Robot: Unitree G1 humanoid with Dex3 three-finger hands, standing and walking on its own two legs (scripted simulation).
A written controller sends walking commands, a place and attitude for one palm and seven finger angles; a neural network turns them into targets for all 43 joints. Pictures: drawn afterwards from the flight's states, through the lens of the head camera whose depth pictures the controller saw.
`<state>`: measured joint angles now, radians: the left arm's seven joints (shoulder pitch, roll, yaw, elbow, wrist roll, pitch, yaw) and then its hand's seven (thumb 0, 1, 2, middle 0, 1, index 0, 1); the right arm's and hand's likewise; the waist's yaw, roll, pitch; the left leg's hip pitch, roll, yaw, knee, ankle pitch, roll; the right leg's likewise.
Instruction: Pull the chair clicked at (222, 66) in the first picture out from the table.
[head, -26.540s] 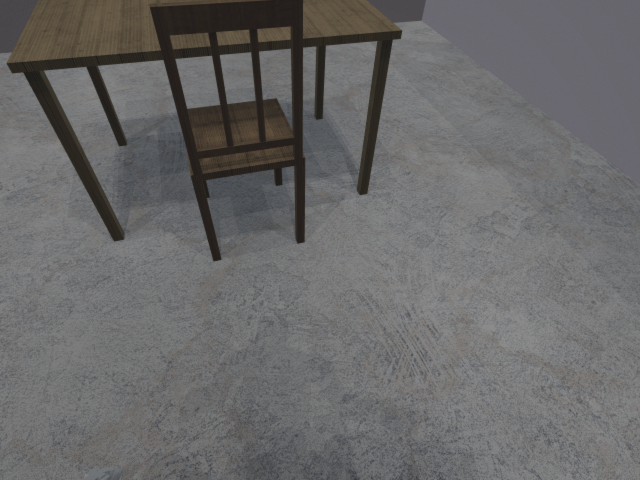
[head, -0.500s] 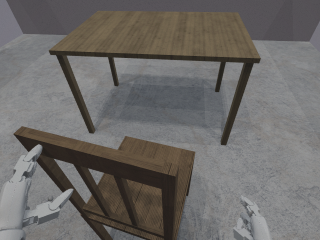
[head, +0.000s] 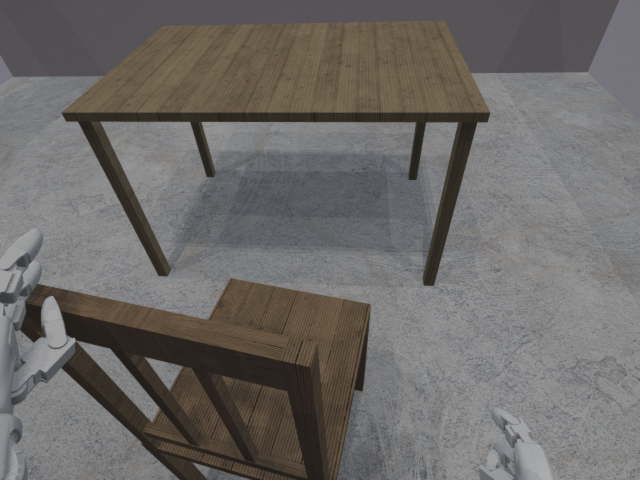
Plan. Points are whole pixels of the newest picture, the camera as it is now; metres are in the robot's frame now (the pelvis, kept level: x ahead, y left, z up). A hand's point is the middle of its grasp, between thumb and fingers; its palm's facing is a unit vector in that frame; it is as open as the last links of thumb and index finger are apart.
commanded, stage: draw the hand back to the body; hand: left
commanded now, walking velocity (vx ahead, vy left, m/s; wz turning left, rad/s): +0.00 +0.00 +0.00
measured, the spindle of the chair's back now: (165, 401) +0.23 +0.27 -0.08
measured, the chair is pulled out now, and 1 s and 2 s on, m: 0.59 0.59 0.59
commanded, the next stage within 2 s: step back with the hand held close in 0.04 s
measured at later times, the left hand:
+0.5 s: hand (55, 358) +0.17 +0.27 +0.16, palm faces +0.36 -0.77 -0.52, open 7.4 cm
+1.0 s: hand out of the picture +0.11 +0.29 +0.16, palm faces +0.46 -0.75 -0.48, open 7.4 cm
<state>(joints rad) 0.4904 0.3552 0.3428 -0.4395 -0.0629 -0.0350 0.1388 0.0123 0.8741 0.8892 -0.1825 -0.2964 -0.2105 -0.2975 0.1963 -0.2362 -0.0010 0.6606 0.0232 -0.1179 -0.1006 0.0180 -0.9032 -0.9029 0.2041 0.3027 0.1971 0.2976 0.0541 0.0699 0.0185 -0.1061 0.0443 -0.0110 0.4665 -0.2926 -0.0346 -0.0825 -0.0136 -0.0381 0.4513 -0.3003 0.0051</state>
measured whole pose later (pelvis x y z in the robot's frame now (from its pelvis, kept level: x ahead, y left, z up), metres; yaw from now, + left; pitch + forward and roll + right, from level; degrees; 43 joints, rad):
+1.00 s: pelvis -0.09 +0.02 -0.01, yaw +0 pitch -1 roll -1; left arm 0.54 0.43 0.43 -0.51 -0.04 -0.17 0.19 0.01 0.89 0.90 -0.21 -0.30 -0.21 -0.30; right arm 0.22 -0.20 0.01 0.60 0.02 -0.12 -0.10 0.02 -0.90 -0.90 0.21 0.30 0.20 0.30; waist 0.00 0.01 0.05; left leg -0.38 0.03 -0.01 0.60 -0.22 0.00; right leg -0.34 -0.03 -0.03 0.54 -0.19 0.03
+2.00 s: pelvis -0.21 -0.01 -0.01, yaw -2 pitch +1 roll -1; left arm 0.59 0.45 0.44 -0.56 -0.06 -0.24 0.14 0.01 0.88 0.90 -0.21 -0.30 -0.21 -0.30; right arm 0.16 -0.18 0.00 0.65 0.02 -0.11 -0.05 0.02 -0.90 -0.90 0.21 0.30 0.20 0.30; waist -0.01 -0.01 0.05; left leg -0.47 0.02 -0.04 0.84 -0.37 -0.02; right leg -0.28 -0.02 -0.03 0.52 -0.26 0.00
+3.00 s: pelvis -0.25 -0.01 -0.01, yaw +2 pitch -2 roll +0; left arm 0.27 0.16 0.03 0.81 0.00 0.05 0.04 -0.03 0.99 0.89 -0.20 -0.30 -0.20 -0.30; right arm 0.26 -0.17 0.01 0.90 -0.02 0.00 0.00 0.01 -0.91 -0.90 0.20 0.30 0.20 0.30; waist -0.01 -0.05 0.06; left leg -0.26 0.00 -0.05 0.55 -0.26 -0.01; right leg -0.27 -0.05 -0.08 0.54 -0.23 0.01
